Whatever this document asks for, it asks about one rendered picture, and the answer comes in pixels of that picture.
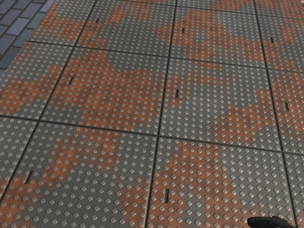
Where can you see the robot right hand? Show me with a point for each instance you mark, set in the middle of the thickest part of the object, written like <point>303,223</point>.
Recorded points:
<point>268,222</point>

